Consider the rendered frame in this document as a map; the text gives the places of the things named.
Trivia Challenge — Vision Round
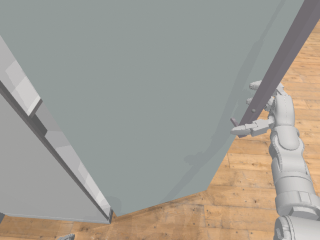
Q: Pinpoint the robot right upper arm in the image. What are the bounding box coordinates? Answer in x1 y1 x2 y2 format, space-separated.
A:
273 215 320 240

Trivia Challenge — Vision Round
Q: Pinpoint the handle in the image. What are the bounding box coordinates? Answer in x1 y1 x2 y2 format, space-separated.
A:
230 0 320 138

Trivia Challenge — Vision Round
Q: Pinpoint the fridge door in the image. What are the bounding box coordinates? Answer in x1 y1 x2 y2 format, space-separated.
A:
0 0 304 217

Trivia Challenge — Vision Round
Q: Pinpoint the robot right forearm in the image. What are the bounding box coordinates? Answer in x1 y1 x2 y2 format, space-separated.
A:
268 125 320 221

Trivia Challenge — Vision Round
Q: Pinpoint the robot right hand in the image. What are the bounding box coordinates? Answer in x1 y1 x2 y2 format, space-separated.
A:
230 80 295 137

